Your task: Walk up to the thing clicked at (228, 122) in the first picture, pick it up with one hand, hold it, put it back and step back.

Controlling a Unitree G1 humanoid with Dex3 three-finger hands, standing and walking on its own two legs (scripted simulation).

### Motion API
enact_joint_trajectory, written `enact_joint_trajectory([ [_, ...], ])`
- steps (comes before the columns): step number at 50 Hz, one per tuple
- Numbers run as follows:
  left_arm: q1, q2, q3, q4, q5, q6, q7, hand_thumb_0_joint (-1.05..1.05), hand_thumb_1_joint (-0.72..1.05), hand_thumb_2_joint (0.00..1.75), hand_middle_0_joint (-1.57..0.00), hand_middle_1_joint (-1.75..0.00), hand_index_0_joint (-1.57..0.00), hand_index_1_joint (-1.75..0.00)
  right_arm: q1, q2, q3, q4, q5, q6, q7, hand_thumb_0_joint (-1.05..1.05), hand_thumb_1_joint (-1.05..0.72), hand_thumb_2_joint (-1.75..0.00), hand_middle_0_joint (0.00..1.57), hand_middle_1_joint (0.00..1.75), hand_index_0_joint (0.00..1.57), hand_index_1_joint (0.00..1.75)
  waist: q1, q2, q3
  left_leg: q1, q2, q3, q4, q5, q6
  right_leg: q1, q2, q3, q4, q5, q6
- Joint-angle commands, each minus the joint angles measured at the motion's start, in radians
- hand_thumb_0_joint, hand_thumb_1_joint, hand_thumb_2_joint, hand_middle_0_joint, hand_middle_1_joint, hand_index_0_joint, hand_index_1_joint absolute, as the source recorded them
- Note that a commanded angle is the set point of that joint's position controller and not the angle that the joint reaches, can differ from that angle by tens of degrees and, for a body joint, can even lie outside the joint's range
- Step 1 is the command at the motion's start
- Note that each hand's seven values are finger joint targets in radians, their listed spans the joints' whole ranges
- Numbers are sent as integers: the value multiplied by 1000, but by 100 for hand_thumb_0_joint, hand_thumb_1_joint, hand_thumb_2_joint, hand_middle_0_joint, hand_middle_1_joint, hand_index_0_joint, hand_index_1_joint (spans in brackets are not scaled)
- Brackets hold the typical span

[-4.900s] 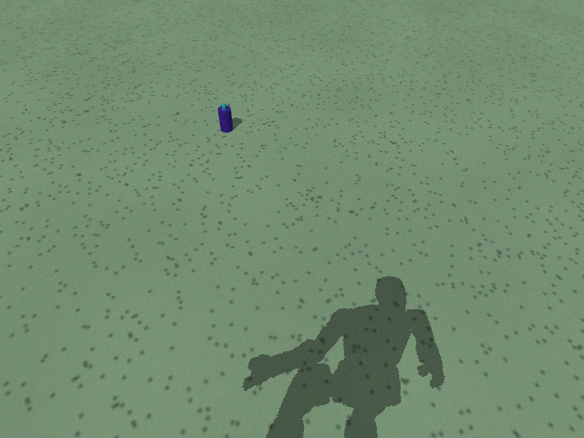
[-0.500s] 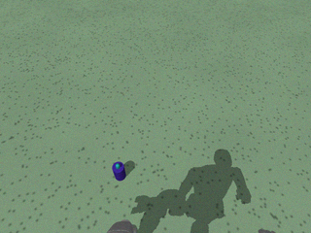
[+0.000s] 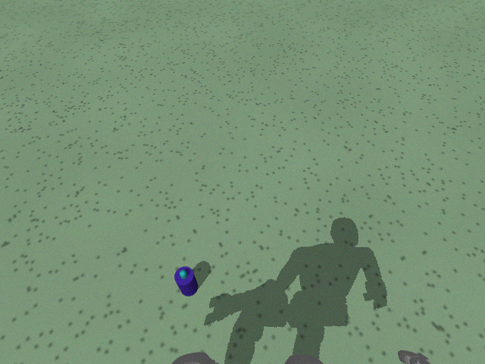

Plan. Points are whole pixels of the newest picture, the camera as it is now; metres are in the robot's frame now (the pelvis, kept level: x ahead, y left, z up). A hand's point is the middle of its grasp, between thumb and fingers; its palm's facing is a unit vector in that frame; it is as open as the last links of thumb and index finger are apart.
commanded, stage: walk up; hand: left
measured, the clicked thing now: (186, 280) +0.48 +0.23 -0.67
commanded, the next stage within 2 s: stand in 1.56 s
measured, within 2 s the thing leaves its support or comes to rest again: neither
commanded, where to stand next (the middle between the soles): +0.07 +0.00 m, yaw +1 degrees
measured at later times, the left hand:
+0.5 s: hand out of the picture +0.12 +0.24 -0.13, palm faces -0.04 -0.95 -0.32, open 7.4 cm
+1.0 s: hand out of the picture +0.12 +0.25 -0.13, palm faces -0.02 -0.94 -0.34, open 7.4 cm
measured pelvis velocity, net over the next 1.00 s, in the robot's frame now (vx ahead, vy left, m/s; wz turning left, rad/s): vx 0.04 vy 0.00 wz -0.01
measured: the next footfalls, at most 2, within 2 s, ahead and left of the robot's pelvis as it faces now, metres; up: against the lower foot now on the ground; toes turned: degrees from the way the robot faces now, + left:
none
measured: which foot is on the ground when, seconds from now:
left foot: down 0.00-1.00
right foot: down 0.00-1.00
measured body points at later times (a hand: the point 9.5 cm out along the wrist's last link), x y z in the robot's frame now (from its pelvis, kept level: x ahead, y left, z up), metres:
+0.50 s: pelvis +0.02 -0.01 +0.02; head +0.03 +0.00 +0.47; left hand +0.12 +0.29 -0.11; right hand +0.09 -0.32 -0.10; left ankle +0.05 +0.10 -0.72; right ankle +0.05 -0.13 -0.72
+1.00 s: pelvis +0.04 +0.00 +0.03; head +0.05 +0.00 +0.48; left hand +0.12 +0.30 -0.10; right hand +0.13 -0.30 -0.11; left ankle +0.05 +0.10 -0.72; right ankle +0.05 -0.13 -0.72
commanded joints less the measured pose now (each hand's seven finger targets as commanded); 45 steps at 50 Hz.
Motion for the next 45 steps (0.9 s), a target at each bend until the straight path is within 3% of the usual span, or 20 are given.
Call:
enact_joint_trajectory([
  [1, -125, 285, 48, -77, 1, -34, 8, 0, 90, 90, -20, -30, -20, -30, 30, -168, -46, -12, 7, -21, -20, 0, -90, -90, 20, 30, 20, 30, -32, -218, -102, 111, -6, -109, -19, -181, -4, -124, -307, 377, -270, 6, -212],
  [3, -119, 219, 23, -65, -5, -31, 5, 0, 90, 90, -20, -30, -20, -30, -6, -193, -47, 17, 11, -33, -13, 0, -90, -90, 20, 30, 20, 30, -34, -167, -97, 178, 37, -139, -179, -42, 11, -141, -192, 215, -254, -40, -97],
  [4, -117, 208, 20, -54, -8, -34, 4, 0, 90, 90, -20, -30, -20, -30, -27, -198, -47, 29, 11, -37, -9, 0, -90, -90, 20, 30, 20, 30, -26, -164, -125, 169, 54, -159, -203, 21, 20, -82, -153, 178, -236, 2, -63],
  [5, -115, 204, 18, -42, -9, -34, 3, 0, 90, 90, -20, -30, -20, -30, -39, -189, -42, 38, 7, -39, -7, 0, -90, -90, 20, 30, 20, 30, -16, -164, -142, 152, 67, -174, -236, 22, 24, -36, -135, 165, -231, 16, -53],
  [7, -119, 209, 17, -22, -13, -30, -3, 0, 90, 90, -20, -30, -20, -30, -57, -193, -32, 54, 0, -44, -9, 0, -90, -90, 20, 30, 20, 30, -5, -151, -157, 137, 79, -199, -291, -41, 24, -8, -136, 177, -244, -23, -51],
  [9, -138, 203, 15, -6, -11, -23, -5, 0, 90, 90, -20, -30, -20, -30, -83, -198, -30, 82, -1, -42, -6, 0, -90, -90, 20, 30, 20, 30, 1, -120, -89, 57, 85, -211, -344, -166, 22, 5, -117, 164, -283, -165, -49],
  [11, -144, 196, 14, 16, -12, -23, -5, 0, 90, 90, -20, -30, -20, -30, -94, -191, -25, 108, -6, -42, -4, 0, -90, -90, 20, 30, 20, 30, 5, -82, -72, 47, 83, -206, -375, -154, 14, 22, -113, 163, -290, -142, -54],
  [16, -161, 186, 9, 53, -16, -29, -7, 0, 90, 90, -20, -30, -20, -30, -107, -180, -14, 152, -8, -58, -8, 0, -90, -90, 20, 30, 20, 30, 9, -29, -133, 99, 95, -186, -402, -10, 6, 114, -116, 137, -288, 76, -47],
  [20, -187, 184, 6, 81, -17, -26, -7, 0, 90, 90, -20, -30, -20, -30, -117, -180, -15, 180, -7, -60, -13, 0, -90, -90, 20, 30, 20, 30, 4, -23, -146, 125, 99, -169, -405, 75, 3, 148, -118, 127, -298, 149, -40],
  [26, -203, 176, 3, 118, -16, -21, -6, 0, 90, 90, -20, -30, -20, -30, -139, -182, -19, 205, -6, -57, -17, 0, -90, -90, 20, 30, 20, 30, 3, -24, -170, 192, 102, -147, -396, 161, 3, 150, -124, 121, -321, 188, -32],
  [36, -232, 172, 1, 147, -11, -19, -3, 0, 90, 90, -20, -30, -20, -30, -155, -183, -26, 229, -5, -47, -18, 0, -90, -90, 20, 30, 20, 30, -11, -56, -184, 245, 102, -140, -410, 202, -4, 158, -127, 118, -353, 226, -22],
  [45, -224, 169, 3, 160, -12, -14, 1, 0, 90, 90, -20, -30, -20, -30, -174, -167, -25, 232, -4, -46, -20, 0, -90, -90, 20, 30, 20, 30, -2, -67, -176, 277, 103, -133, -426, 264, -9, 160, -128, 110, -355, 263, -11],
])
